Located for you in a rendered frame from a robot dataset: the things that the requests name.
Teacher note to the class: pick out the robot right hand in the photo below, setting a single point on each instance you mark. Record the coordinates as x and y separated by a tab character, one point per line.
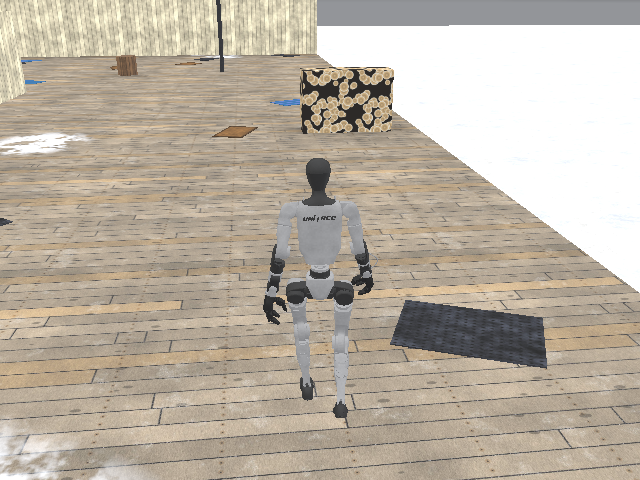
359	281

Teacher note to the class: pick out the robot left forearm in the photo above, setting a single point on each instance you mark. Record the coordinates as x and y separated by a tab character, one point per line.
275	274

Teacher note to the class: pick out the robot head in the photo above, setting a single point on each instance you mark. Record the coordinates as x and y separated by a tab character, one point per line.
318	172

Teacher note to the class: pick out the robot left upper arm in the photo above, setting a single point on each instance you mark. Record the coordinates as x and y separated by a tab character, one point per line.
287	212

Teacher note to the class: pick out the robot left hand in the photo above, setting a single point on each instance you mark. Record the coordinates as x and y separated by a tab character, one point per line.
268	308

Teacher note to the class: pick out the robot right upper arm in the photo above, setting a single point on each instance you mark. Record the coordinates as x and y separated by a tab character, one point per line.
350	210

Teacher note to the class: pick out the right robot shin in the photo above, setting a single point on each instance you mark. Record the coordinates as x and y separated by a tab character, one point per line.
341	364

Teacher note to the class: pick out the robot right forearm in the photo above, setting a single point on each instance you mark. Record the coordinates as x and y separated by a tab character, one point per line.
364	263

